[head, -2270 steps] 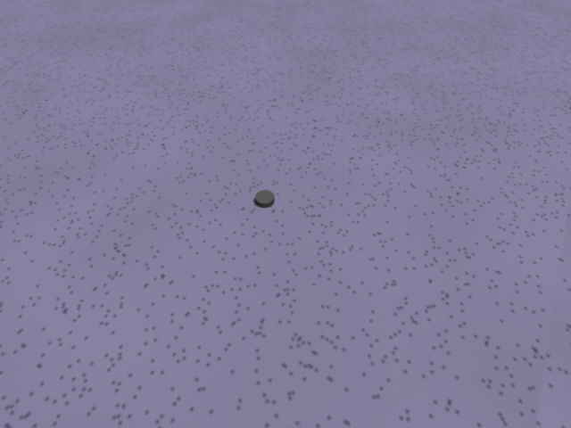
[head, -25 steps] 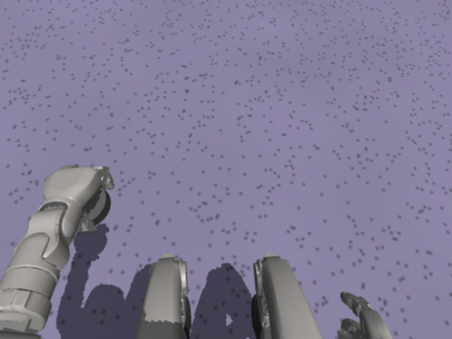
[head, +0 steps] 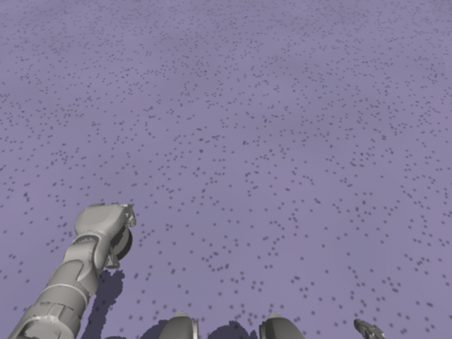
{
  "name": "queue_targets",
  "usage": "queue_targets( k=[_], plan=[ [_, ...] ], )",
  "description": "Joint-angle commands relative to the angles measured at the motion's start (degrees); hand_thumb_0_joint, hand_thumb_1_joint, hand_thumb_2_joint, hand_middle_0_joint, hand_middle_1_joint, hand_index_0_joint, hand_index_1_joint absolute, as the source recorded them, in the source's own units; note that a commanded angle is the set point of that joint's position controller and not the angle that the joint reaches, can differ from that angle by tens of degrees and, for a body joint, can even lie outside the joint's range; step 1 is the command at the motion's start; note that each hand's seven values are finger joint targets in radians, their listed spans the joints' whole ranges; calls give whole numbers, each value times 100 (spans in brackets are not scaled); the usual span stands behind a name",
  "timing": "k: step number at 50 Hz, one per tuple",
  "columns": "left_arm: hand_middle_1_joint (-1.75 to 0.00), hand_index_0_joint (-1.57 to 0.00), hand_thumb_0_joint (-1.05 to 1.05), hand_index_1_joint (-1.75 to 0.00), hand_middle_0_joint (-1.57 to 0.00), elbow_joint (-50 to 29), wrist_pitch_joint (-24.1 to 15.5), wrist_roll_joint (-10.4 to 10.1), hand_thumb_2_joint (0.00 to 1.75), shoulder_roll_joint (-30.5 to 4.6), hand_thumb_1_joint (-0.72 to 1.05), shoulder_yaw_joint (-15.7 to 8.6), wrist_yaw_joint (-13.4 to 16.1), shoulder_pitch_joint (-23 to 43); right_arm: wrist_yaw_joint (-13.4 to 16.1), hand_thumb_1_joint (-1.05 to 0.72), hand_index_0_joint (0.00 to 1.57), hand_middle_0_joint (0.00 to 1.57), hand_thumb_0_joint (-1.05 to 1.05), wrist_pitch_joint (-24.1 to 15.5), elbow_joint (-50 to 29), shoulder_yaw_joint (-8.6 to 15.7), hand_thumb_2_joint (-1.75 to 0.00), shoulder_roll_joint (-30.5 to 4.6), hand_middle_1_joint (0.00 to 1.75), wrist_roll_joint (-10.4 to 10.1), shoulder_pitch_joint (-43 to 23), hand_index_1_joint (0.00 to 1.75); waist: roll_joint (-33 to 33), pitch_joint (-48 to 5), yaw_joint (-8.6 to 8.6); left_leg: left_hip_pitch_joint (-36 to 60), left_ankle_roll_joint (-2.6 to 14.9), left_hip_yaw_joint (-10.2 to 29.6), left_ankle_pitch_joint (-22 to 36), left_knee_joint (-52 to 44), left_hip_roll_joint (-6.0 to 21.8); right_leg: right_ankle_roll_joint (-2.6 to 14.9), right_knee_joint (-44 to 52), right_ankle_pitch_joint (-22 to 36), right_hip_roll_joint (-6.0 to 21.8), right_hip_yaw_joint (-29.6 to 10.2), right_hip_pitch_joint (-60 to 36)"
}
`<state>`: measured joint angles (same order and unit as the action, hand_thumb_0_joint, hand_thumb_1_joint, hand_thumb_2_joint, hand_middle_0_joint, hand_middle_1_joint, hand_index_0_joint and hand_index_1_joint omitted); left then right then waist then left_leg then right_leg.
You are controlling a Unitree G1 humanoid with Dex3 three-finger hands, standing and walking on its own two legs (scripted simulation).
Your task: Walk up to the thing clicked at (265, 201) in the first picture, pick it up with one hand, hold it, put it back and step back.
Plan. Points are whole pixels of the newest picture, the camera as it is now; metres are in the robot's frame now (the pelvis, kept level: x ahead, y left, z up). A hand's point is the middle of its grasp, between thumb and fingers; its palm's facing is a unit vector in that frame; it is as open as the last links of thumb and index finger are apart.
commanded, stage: lift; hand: left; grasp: from above
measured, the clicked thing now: (108, 240) +0.34 +0.25 -0.10
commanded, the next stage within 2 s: hold in 0.18 s
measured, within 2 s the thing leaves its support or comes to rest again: neither
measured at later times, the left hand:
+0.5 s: hand (106, 219) +0.35 +0.23 -0.01, palm faces -0.45 -0.07 -0.89, open 10.1 cm
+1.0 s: hand (104, 219) +0.33 +0.22 +0.02, palm faces -0.44 -0.06 -0.90, open 10.2 cm
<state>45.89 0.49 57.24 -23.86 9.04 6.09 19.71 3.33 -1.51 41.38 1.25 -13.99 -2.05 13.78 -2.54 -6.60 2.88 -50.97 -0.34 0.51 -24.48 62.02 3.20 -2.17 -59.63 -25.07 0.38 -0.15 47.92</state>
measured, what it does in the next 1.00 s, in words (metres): rises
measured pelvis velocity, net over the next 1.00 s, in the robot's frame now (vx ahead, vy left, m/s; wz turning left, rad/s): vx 0.04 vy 0.00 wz -0.01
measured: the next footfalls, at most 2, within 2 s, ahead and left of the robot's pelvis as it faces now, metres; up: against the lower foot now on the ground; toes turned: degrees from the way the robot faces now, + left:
none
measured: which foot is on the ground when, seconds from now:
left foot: down 0.00-1.00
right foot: down 0.00-1.00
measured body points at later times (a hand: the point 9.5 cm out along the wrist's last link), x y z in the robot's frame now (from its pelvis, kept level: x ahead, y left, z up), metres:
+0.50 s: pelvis +0.04 +0.00 +0.05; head +0.07 -0.01 +0.50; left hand +0.37 +0.23 +0.04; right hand +0.14 -0.26 -0.07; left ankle +0.06 +0.12 -0.66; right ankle +0.04 -0.15 -0.66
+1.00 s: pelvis +0.04 +0.00 +0.06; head +0.05 -0.02 +0.51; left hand +0.35 +0.22 +0.07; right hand +0.17 -0.26 -0.06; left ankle +0.06 +0.12 -0.66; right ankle +0.04 -0.15 -0.66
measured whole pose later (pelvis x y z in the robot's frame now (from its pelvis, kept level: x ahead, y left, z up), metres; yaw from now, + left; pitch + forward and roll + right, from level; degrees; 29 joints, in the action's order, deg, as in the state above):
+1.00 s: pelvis +0.04 +0.00 +0.06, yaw +0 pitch +4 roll +0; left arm 38.0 1.5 56.9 -22.2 11.9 0.0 14.5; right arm 2.7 3.0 39.0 2.0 -14.6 -3.3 12.5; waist -2.7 -3.1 0.0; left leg -24.2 -0.5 -2.1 -17.0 37.0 2.1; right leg -2.0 -36.8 -18.1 1.5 -1.8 22.9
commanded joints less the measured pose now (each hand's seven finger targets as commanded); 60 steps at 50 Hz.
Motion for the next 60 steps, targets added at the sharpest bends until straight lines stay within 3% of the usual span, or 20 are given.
queue_targets(
  k=[1, 4, 6, 9, 16, 26, 28, 29, 35, 36, 37, 38, 42, 49, 53, 55, 60],
  plan=[
    [-98, -86, 0, -90, -78, -812, 75, -13, 75, -1122, 55, -389, 285, 1671, 38, -90, 20, 20, 0, -201, -488, 331, -90, -785, 30, -15, 142, 30, -70, -1672, 32, 1771, 33, 5, 923, -1363, -304, 263, 1313, 969, -290, -1, -1037],
    [-97, -84, 0, -89, -77, -786, 114, -71, 74, -1080, 53, -363, 265, 1450, 20, -90, 20, 20, 0, -174, -538, 349, -90, -781, 30, -22, 110, 30, 45, -1499, -47, 1955, 31, -2, 938, -1632, -314, 257, 1597, 949, -284, -1, -1327],
    [-97, -84, 0, -89, -77, -826, 111, -73, 74, -1005, 52, -273, 243, 1623, 15, -90, 20, 20, 0, -168, -523, 349, -90, -782, 30, -32, 108, 30, 39, -1455, 26, 2114, 28, -14, 995, -1761, -319, 263, 1683, 1020, -280, -7, -1395],
    [-97, -85, 0, -89, -77, -1002, 100, -81, 76, -1095, 52, -355, 251, 1635, 14, -90, 20, 20, 0, -154, -544, 359, -90, -789, 30, -30, 98, 30, 38, -1456, -56, 2333, 16, -15, 1062, -1970, -330, 258, 1879, 1046, -270, -23, -1649],
    [-98, -86, 0, -90, -78, -1092, 118, -65, 77, -1060, 54, -340, 231, 1587, -1, -90, 20, 20, 0, -99, -477, 404, -89, -830, 30, -38, 85, 30, -19, -1492, -63, 2873, -2, -61, 1726, -2216, -317, 250, 2111, 1618, -270, -1, -2025],
    [-101, -87, 0, -93, -79, -1145, 62, 21, 81, -910, 56, -222, -55, 1349, -33, -90, 20, 20, 0, 33, -566, 428, -89, -831, 30, -72, -5, 30, 122, -1367, -88, 3230, 35, -169, 2395, -2437, -357, 216, 2368, 2307, -269, -35, -2474],
    [-102, -85, 0, -93, -76, -1248, 66, 17, 80, -954, 53, -236, -93, 1463, -40, -90, 20, 20, 0, 62, -595, 419, -89, -828, 30, -73, -16, 30, 99, -1306, -99, 3249, 35, -183, 2342, -2510, -367, 218, 2427, 2262, -263, -35, -2543],
    [-102, -85, 0, -93, -77, -1362, 71, -4, 81, -1001, 54, -272, -109, 1380, -43, -90, 20, 20, 0, 80, -628, 415, -89, -829, 30, -79, -61, 30, 61, -1309, -183, 3284, 23, -175, 2290, -2568, -367, 230, 2469, 2162, -258, -33, -2594],
    [-102, -84, 0, -93, -76, -1519, 61, 1, 81, -993, 53, -269, -257, 1276, -41, -90, 20, 20, 0, 146, -765, 411, -89, -834, 30, -105, -203, 30, 55, -1202, -208, 3420, 25, -182, 2241, -2728, -358, 245, 2563, 2065, -261, -31, -2643],
    [-102, -82, 0, -93, -74, -1548, 60, -7, 80, -959, 52, -235, -285, 1314, -42, -90, 20, 20, 0, 148, -774, 396, -89, -839, 30, -97, -195, 30, 104, -1169, -147, 3396, 27, -158, 2237, -2738, -345, 244, 2559, 2053, -272, -22, -2630],
    [-101, -84, 0, -92, -76, -1646, 53, 13, 80, -999, 52, -230, -313, 1318, -37, -90, 20, 20, 0, 157, -805, 393, -89, -831, 30, -109, -250, 30, 121, -1130, -244, 3434, 32, -169, 2221, -2779, -356, 240, 2598, 2048, -264, -11, -2697],
    [-102, -84, 0, -93, -75, -1610, 57, 25, 79, -986, 53, -241, -332, 1266, -34, -90, 20, 20, 0, 164, -825, 394, -89, -837, 30, -109, -256, 30, 177, -1118, -186, 3428, 56, -194, 2210, -2751, -377, 221, 2630, 2102, -249, -46, -2666],
    [-104, -84, 0, -95, -75, -1859, 58, -16, 81, -1049, 54, -292, -357, 1386, -21, -90, 20, 20, 0, 192, -855, 386, -89, -827, 30, -112, -338, 30, 93, -1213, -231, 3620, 49, -217, 2266, -2841, -368, 218, 2686, 2119, -239, -51, -2755],
    [-104, -83, 0, -95, -74, -1825, 109, -33, 79, -922, 52, -204, -410, 1161, -20, -90, 20, 20, 0, 213, -968, 332, -90, -802, 30, -133, -509, 30, 232, -836, -260, 3516, 68, -219, 1675, -3088, -382, 235, 2938, 1536, -232, -52, -2720],
    [-106, -85, 0, -97, -76, -2155, 91, -83, 81, -1042, 55, -270, -465, 1290, -4, -90, 20, 20, 0, 220, -1005, 318, -90, -793, 30, -147, -574, 30, 189, -1017, -291, 3662, 87, -251, 1760, -3120, -398, 212, 2982, 1633, -207, -80, -2876],
    [-106, -84, 0, -96, -75, -1978, 89, 4, 80, -1021, 54, -276, -496, 1095, 13, -90, 20, 20, 0, 224, -994, 306, -90, -783, 30, -146, -591, 30, 195, -900, -279, 3658, 96, -262, 1746, -3151, -404, 213, 3014, 1629, -199, -88, -2832],
    [-105, -84, 0, -96, -76, -2152, 48, -41, 82, -1012, 53, -261, -489, 1196, 29, -90, 20, 20, 0, 214, -1016, 297, -90, -779, 30, -163, -661, 30, 155, -859, -316, 3765, 73, -232, 1703, -3288, -369, 242, 3093, 1528, -223, -55, -2893]
  ],
)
